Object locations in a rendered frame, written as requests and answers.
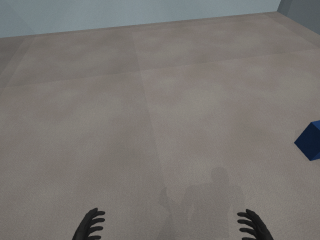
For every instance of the right robot hand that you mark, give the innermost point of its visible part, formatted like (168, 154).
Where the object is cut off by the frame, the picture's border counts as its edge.
(259, 231)

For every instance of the carton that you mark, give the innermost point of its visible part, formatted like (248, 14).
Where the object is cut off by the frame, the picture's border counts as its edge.
(309, 141)

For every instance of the left robot hand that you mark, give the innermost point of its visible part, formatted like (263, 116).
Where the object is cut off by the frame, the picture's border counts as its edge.
(84, 229)

